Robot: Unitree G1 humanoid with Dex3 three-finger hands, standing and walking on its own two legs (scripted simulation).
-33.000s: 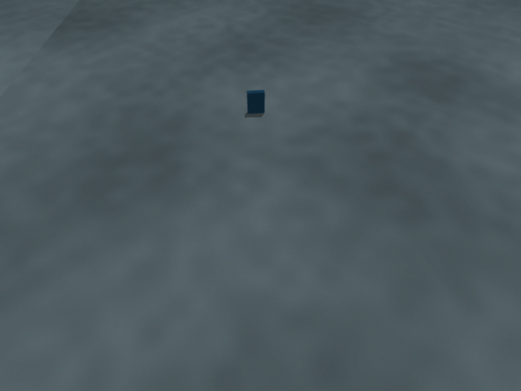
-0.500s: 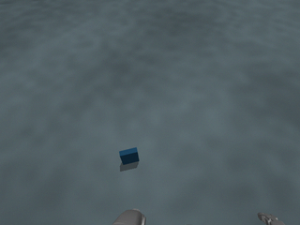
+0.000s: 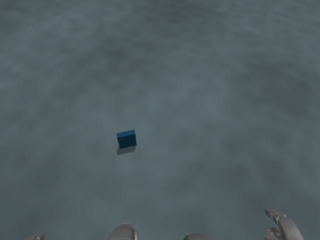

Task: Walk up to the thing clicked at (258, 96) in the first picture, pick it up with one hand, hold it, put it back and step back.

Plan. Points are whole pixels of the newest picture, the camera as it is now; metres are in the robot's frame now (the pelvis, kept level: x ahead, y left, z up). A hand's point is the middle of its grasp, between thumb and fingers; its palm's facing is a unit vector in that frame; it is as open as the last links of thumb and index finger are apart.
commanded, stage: step back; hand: left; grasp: from the side
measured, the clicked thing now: (127, 139) +0.73 +0.19 -0.68
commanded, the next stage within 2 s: stand in 1.88 s
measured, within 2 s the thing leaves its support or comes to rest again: neither
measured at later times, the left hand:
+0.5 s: hand out of the picture -0.05 +0.25 -0.14, palm faces +0.08 -0.92 -0.38, open 7.4 cm
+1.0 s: hand out of the picture -0.27 +0.20 -0.13, palm faces +0.13 -0.89 -0.44, open 7.4 cm
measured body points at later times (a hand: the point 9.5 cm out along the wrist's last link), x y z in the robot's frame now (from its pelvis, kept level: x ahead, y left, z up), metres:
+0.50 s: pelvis -0.16 -0.03 +0.01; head -0.11 -0.01 +0.45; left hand -0.05 +0.29 -0.11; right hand -0.06 -0.33 -0.10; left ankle -0.12 +0.09 -0.72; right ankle -0.16 -0.18 -0.64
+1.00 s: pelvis -0.31 -0.08 +0.00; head -0.28 -0.10 +0.45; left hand -0.28 +0.25 -0.10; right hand -0.21 -0.40 -0.13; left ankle -0.32 +0.05 -0.70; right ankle -0.27 -0.20 -0.72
